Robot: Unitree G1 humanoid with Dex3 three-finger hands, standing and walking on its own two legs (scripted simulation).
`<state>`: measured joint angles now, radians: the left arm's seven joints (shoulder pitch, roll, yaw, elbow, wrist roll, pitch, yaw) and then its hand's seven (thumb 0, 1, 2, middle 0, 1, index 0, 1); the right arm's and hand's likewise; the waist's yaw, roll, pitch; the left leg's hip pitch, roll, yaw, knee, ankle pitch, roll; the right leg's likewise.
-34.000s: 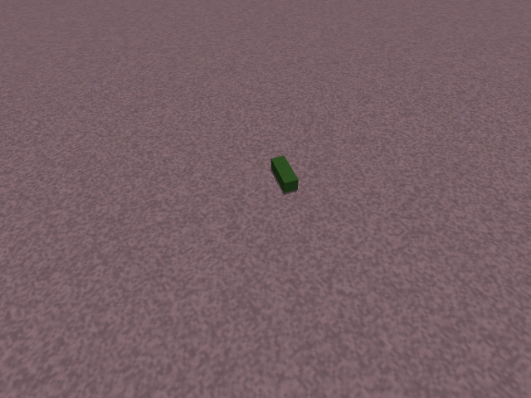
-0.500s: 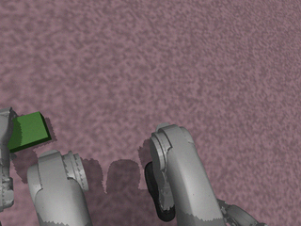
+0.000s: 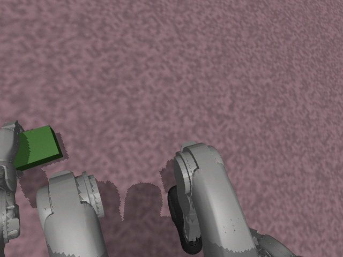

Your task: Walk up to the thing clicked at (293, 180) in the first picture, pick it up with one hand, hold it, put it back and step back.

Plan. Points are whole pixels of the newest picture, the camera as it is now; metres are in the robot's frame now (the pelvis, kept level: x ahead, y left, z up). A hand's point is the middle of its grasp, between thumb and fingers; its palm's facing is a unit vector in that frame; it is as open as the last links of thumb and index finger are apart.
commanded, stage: settle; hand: left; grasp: from above
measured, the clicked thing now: (11, 155) +0.38 +0.31 -0.26
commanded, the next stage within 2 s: lift in 0.56 s
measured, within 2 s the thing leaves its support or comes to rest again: leaves its support in 0.08 s
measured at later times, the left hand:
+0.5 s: hand out of the picture +0.36 +0.31 -0.14, palm faces -0.45 -0.14 -0.88, open 10.6 cm
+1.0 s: hand out of the picture +0.35 +0.32 -0.07, palm faces -0.43 -0.13 -0.89, open 10.6 cm
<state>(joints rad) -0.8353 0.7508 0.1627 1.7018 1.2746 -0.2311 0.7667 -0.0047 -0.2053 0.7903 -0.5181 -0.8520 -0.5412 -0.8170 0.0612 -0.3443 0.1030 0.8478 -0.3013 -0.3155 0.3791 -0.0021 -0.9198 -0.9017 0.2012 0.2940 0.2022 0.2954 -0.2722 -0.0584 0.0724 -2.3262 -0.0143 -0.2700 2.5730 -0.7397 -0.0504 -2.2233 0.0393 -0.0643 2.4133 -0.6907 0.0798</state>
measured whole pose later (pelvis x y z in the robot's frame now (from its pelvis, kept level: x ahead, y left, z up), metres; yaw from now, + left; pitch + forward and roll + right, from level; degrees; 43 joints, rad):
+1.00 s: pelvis -0.01 -0.01 +0.08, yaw +6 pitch +34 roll -7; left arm -0.63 0.57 0.05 1.09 1.13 -0.13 0.31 -0.01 -0.12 0.58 -0.68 -0.59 -0.70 -0.57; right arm 0.17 -0.29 -0.04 0.75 -0.08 -0.07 0.15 0.00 -0.93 -0.91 0.20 0.29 0.20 0.30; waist -0.14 0.04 -0.14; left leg -2.17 0.00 -0.15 2.25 -0.66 -0.04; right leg -2.11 -0.01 0.00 2.17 -0.65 0.06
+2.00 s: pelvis +0.03 -0.01 +0.37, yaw +10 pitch +16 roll -2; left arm -0.24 0.41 -0.16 0.68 0.99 0.04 0.12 -0.01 -0.10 0.57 -0.66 -0.63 -0.68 -0.57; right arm 0.22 -0.25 -0.04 0.71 0.03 0.00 -0.04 0.00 -0.92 -0.91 0.20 0.30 0.21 0.30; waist -0.05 0.03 -0.13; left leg -1.00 0.05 -0.03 1.22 -0.50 -0.03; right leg -0.99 -0.03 0.01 1.18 -0.48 0.05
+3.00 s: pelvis +0.07 +0.00 +0.46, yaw +9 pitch +4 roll +0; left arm -0.25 0.36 -0.22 0.71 1.00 0.05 0.05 -0.01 -0.13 0.58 -0.70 -0.61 -0.71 -0.56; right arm 0.22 -0.25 -0.05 0.70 0.04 0.03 -0.02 0.01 -0.91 -0.90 0.20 0.29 0.20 0.30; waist -0.01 0.03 -0.04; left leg -0.41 0.04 0.03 0.65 -0.31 -0.02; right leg -0.42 -0.05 0.04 0.64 -0.30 0.05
